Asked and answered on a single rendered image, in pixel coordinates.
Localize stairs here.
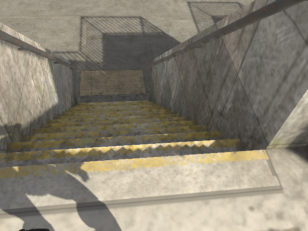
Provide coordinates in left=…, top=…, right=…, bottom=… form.
left=0, top=100, right=244, bottom=167

